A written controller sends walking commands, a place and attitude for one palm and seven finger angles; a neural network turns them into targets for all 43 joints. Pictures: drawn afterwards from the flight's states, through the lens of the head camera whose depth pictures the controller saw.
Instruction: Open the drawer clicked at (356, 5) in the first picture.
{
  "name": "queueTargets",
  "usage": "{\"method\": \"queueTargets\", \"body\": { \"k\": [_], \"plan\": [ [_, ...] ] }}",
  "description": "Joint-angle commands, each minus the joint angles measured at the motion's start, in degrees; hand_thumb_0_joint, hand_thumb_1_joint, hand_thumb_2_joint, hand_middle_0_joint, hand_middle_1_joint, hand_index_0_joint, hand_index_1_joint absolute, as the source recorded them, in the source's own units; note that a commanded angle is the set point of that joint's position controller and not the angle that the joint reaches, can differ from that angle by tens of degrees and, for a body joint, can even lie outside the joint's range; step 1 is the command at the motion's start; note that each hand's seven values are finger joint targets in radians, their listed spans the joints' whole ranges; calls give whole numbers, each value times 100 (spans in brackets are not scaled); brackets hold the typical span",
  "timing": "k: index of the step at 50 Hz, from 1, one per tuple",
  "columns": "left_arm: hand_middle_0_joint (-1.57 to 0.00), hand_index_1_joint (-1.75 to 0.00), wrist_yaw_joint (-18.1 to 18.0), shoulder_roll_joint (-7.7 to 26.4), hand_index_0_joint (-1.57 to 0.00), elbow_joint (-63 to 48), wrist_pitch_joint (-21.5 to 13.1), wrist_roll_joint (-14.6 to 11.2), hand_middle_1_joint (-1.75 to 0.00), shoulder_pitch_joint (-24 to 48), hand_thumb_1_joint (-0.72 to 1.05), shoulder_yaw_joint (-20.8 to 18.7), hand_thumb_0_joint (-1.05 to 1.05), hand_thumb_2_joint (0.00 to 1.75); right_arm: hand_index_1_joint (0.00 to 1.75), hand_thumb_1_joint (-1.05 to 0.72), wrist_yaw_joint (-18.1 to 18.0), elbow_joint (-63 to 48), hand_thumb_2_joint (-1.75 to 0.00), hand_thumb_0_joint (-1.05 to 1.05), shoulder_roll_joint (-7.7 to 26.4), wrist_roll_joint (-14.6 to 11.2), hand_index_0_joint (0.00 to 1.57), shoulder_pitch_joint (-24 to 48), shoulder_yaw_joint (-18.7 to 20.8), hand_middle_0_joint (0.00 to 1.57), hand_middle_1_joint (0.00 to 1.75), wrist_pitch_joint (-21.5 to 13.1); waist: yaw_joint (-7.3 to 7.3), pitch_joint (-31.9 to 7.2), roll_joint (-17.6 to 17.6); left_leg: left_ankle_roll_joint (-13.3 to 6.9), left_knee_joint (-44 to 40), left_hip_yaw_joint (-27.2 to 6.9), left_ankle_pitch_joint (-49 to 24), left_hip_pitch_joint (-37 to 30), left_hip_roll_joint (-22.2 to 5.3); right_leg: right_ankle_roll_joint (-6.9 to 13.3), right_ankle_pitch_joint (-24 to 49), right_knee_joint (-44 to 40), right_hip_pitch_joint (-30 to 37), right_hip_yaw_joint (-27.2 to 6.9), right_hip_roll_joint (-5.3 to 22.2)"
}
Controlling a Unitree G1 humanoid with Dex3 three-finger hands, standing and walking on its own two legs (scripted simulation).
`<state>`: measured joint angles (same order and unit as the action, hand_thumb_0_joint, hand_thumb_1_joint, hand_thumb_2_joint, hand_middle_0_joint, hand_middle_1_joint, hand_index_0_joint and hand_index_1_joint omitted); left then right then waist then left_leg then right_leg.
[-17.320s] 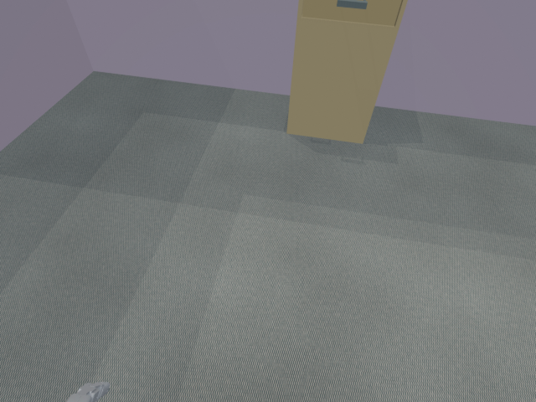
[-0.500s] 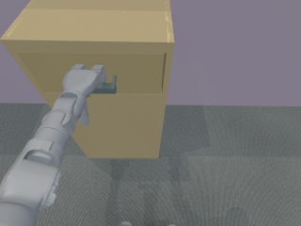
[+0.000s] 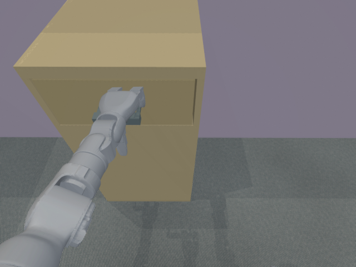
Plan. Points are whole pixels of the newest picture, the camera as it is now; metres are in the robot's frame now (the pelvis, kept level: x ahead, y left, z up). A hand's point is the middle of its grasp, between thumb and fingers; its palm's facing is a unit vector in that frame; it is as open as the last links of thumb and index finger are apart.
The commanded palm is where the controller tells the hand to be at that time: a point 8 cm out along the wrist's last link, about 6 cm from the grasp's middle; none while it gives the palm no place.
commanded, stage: move the hooked fingers above the handle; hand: left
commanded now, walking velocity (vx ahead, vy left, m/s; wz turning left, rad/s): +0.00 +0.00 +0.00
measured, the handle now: (118, 112) +0.52 +0.16 +0.02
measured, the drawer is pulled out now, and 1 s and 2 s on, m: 0.00 0.00 0.00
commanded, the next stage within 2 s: lower the fingers behind the handle in 1.14 s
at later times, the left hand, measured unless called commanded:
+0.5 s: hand (123, 118) +0.46 +0.13 +0.07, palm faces -0.16 -0.05 -0.99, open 13.9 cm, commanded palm +0.46 +0.14 +0.13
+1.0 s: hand (125, 106) +0.48 +0.12 +0.09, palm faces -0.05 -0.04 -1.00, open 13.3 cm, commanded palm +0.46 +0.17 +0.14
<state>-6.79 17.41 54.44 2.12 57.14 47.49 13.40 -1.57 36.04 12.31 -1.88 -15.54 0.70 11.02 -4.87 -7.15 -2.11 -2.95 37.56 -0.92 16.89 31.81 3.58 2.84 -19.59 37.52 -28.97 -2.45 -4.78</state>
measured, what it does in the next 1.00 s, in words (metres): stands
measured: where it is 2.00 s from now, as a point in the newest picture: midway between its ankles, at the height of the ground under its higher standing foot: outside the picture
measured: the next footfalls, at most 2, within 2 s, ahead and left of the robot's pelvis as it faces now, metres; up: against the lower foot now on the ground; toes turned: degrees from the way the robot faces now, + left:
none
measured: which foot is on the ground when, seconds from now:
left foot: down 0.00-1.00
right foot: down 0.00-1.00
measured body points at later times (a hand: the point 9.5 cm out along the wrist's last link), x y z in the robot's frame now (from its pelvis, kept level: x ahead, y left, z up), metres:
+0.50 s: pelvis +0.01 -0.01 +0.00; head +0.05 -0.02 +0.45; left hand +0.47 +0.13 +0.12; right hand +0.08 -0.27 -0.13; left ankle +0.01 +0.09 -0.72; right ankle -0.02 -0.09 -0.72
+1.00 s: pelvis +0.00 -0.02 +0.01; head +0.04 -0.03 +0.45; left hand +0.48 +0.12 +0.15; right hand +0.07 -0.27 -0.13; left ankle +0.01 +0.09 -0.72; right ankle -0.02 -0.09 -0.72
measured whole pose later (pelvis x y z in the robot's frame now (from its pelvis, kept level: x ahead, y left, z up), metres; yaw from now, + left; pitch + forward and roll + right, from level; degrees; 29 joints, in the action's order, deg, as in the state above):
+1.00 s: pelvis +0.00 -0.02 +0.01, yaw -1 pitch +11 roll +1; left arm -9.7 20.2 58.8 7.0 58.1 50.4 9.3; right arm -5.2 37.7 12.8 -3.4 -13.6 -1.1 12.7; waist -6.7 -7.2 -2.3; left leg -1.6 34.1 0.1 15.6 29.2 2.1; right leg 4.0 -18.1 35.1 -27.4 -3.6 -6.0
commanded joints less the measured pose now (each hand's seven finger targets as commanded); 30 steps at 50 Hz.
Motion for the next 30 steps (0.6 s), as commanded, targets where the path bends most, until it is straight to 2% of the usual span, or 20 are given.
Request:
{"method": "queueTargets", "body": {
  "k": [1, 2, 4, 6, 7, 8, 9, 10, 12, 15, 16, 17, 19, 21, 23, 24, 25, 27, 29, 30],
  "plan": [
    [-30, -120, -900, 2049, -30, -2085, -652, 303, -120, 3208, -50, -1199, 0, 30, 30, -90, -176, -568, -90, 0, 796, 127, 20, -229, 380, 20, 30, -228, 156, -2345, -206, -23, -89, 6, -1390, -1379, -154, 30, 1232, -272, 365, 5, 212],
    [-30, -120, -1123, 1905, -30, -2218, -645, 364, -120, 3363, -50, -1085, 0, 30, 30, -90, -169, -539, -90, 0, 759, 138, 20, -187, 374, 20, 30, -259, 109, -2415, -322, 4, -26, -12, -1514, -1435, -152, 39, 1260, -210, 218, 33, 186],
    [-30, -120, -1529, 2028, -30, -2040, -457, 443, -120, 3333, -50, -1281, 0, 30, 30, -90, -132, -427, -90, 0, 757, 165, 20, -200, 397, 20, 30, -302, 135, -2513, -196, 40, 36, -23, -1691, -1371, -160, 43, 1293, -143, 193, 106, 142],
    [-30, -120, -1768, 2070, -30, -1607, -40, 430, -120, 3095, -50, -1353, 0, 30, 30, -90, -94, -316, -90, 0, 815, 155, 20, -187, 397, 20, 30, -294, 131, -2497, -107, 41, 0, 49, -1674, -1294, -170, 20, 1383, -170, 267, 129, 127],
    [-30, -120, -1777, 1944, -30, -1335, 223, 409, -120, 3003, -50, -1216, 0, 30, 30, -90, -77, -278, -90, 0, 827, 136, 20, -156, 389, 20, 30, -268, 104, -2465, -64, 43, -24, 105, -1631, -1236, -164, 0, 1427, -209, 342, 133, 130],
    [-30, -120, -1719, 1700, -30, -1128, 471, 386, -120, 3081, -50, -954, 0, 30, 30, -90, -51, -210, -90, 0, 859, 112, 20, -168, 396, 20, 30, -244, -2, -2372, -40, 45, -45, 127, -1677, -1276, -176, -12, 1520, -250, 300, 150, 130],
    [-30, -120, -1571, 1370, -30, -889, 693, 294, -120, 3015, -50, -713, 0, 30, 30, -90, -4, -211, -90, 0, 866, 85, 20, -179, 420, 20, 30, -220, -17, -2472, 29, 47, -62, 161, -1778, -1328, -162, -24, 1658, -308, 430, 143, 134],
    [-30, -120, -1372, 1022, -30, -672, 909, 236, -120, 2964, -50, -348, 0, 30, 30, -90, 17, -166, -90, 0, 906, 36, 20, -225, 445, 20, 30, -184, -147, -2301, 77, 40, -76, 164, -1786, -1433, -195, -49, 1702, -370, 312, 154, 137],
    [-30, -120, -849, 504, -30, -719, 1115, 23, -120, 2959, -50, 132, 0, 30, 30, -90, 40, -179, -90, 0, 964, -11, 20, -269, 496, 20, 30, -107, -261, -2207, 313, -2, -94, 145, -1935, -1623, -197, -96, 1952, -516, 391, 136, 163],
    [-30, -120, -320, 870, -30, -585, 1055, -65, -120, 2689, -50, -123, 0, 30, 30, -90, -34, -175, -90, 0, 1038, 3, 20, -178, 418, 20, 30, 62, -206, -1989, 664, -66, -181, 151, -1881, -1386, -138, -131, 2364, -571, 787, 42, 248],
    [-30, -120, -139, 516, -30, -494, 1022, -96, -120, 2473, -50, 158, 0, 30, 30, -90, -56, -233, -90, 0, 1000, 0, 20, -114, 401, 20, 30, 82, -246, -1662, 757, -86, -218, 168, -1699, -1261, -101, -150, 2339, -638, 737, 44, 267],
    [-30, -120, 22, 413, -30, -454, 909, -127, -120, 2299, -50, 216, 0, 30, 30, -90, -85, -236, -90, 0, 1004, 2, 20, -112, 377, 20, 30, 76, -264, -1341, 948, -94, -270, 157, -1504, -1129, -99, -162, 2248, -708, 680, 55, 285],
    [-30, -120, 209, 626, -30, -670, 493, -140, -120, 2211, -50, 49, 0, 30, 30, -90, -122, -300, -90, 0, 1005, 22, 20, -66, 352, 20, 30, 38, -198, -1155, 796, -95, -293, 144, -1353, -1038, -95, -123, 2086, -711, 671, -3, 322],
    [-30, -120, 274, 665, -30, -811, 181, -26, -120, 2148, -50, 63, 0, 30, 30, -90, -151, -342, -90, 0, 974, 25, 20, -103, 339, 20, 30, -6, -174, -1114, 683, -106, -276, 128, -1184, -1005, -79, -110, 1853, -691, 539, -44, 321],
    [-30, -120, 164, 751, -30, -1394, -255, -16, -120, 2514, -50, -15, 0, 30, 30, -90, -150, -421, -90, 0, 916, 36, 20, -147, 343, 20, 30, -63, -146, -1244, 293, -84, -224, 102, -1155, -1087, -88, -55, 1599, -618, 381, -62, 307],
    [-30, -120, 37, 1198, -30, -1597, -470, -4, -120, 2606, -50, -415, 0, 30, 30, -90, -154, -443, -90, 0, 886, 44, 20, -185, 375, 20, 30, -92, -53, -1453, 201, -75, -173, 93, -1208, -1083, -93, -30, 1546, -550, 494, -77, 309],
    [-30, -120, -156, 1423, -30, -2012, -670, 17, -120, 2993, -50, -565, 0, 30, 30, -90, -161, -485, -90, 0, 873, 59, 20, -209, 387, 20, 30, -132, -48, -1834, 7, -71, -133, 63, -1246, -1177, -98, -27, 1525, -455, 507, -107, 289],
    [-30, -120, -643, 1875, -30, -2367, -868, 113, -120, 3192, -50, -1029, 0, 30, 30, -90, -167, -489, -90, 0, 800, 106, 20, -265, 414, 20, 30, -217, 97, -2388, -339, -36, 6, 50, -1525, -1327, -95, 11, 1618, -252, 503, -89, 250],
    [-30, -120, -1165, 2400, -30, -2421, -807, 228, -120, 3361, -50, -1507, 0, 30, 30, -90, -168, -408, -90, 0, 797, 150, 20, -310, 409, 20, 30, -272, 166, -2759, -283, -2, 128, 6, -1797, -1232, -90, 20, 1800, -83, 583, -43, 210],
    [-30, -120, -1433, 2588, -30, -2242, -658, 289, -120, 3211, -50, -1713, 0, 30, 30, -90, -166, -386, -90, 0, 778, 150, 20, -280, 400, 20, 30, -277, 200, -2760, -138, -3, 129, 21, -1761, -1100, -91, -1, 1824, -88, 641, -53, 195]
  ]
}}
